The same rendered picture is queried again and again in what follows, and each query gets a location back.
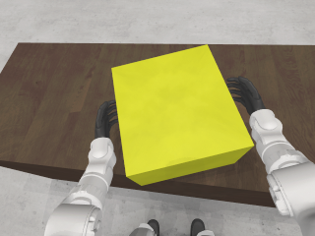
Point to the robot left forearm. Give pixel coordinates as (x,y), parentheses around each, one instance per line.
(95,182)

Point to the robot left upper arm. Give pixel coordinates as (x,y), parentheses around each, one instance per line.
(75,220)

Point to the robot right foot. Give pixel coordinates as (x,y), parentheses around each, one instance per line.
(197,226)

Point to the robot left hand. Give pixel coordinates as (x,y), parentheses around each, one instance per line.
(102,125)

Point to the robot left foot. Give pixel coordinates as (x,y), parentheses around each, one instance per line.
(154,224)

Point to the robot foot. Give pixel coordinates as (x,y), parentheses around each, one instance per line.
(154,224)
(197,226)

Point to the carton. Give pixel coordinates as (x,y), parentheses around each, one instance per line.
(176,116)

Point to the robot right hand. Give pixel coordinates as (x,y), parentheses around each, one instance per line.
(250,98)

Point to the robot right forearm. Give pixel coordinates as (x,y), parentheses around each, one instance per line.
(274,149)

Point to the robot right upper arm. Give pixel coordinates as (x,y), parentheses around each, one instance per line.
(293,191)

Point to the pedestal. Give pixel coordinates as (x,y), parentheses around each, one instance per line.
(50,93)

